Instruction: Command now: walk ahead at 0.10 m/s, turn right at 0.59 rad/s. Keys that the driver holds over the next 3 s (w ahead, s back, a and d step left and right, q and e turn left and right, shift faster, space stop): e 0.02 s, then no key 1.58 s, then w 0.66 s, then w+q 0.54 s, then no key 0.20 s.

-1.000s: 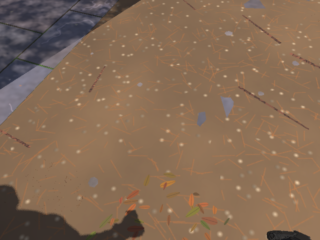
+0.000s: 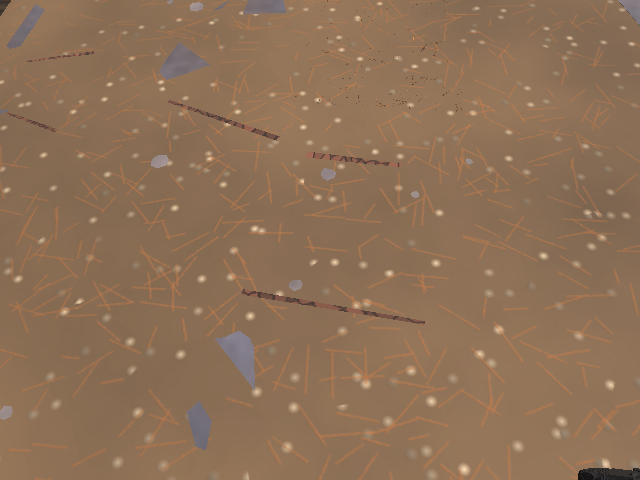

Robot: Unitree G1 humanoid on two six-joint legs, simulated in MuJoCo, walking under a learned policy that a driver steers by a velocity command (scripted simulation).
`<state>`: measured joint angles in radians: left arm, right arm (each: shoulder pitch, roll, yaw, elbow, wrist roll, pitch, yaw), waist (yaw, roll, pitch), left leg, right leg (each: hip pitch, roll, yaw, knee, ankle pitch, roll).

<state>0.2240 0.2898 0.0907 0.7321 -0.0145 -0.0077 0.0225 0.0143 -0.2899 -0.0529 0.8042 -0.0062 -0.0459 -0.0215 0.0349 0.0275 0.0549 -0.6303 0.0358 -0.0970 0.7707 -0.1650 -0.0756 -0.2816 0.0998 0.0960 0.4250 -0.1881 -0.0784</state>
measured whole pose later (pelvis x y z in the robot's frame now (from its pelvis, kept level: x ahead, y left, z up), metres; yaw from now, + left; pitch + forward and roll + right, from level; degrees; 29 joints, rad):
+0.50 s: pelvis +0.08 +0.02 -0.01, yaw -7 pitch +0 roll +0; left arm 0.20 0.26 0.05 0.77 0.01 0.04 0.03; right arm 0.14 -0.24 -0.03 0.87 -0.01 -0.01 -0.01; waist -0.02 0.00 0.04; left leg -0.33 0.01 -0.01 0.50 -0.19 -0.01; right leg -0.23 0.00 0.06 0.52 -0.29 0.01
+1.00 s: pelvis +0.10 +0.00 -0.01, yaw -6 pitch -1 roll +0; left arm 0.25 0.22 0.03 0.91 0.01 -0.01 0.02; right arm 0.15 -0.25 -0.04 1.04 0.00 0.01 -0.04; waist -0.02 0.00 0.04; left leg -0.25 0.04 -0.03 0.50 -0.23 -0.05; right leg -0.15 0.03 0.04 0.51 -0.34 -0.02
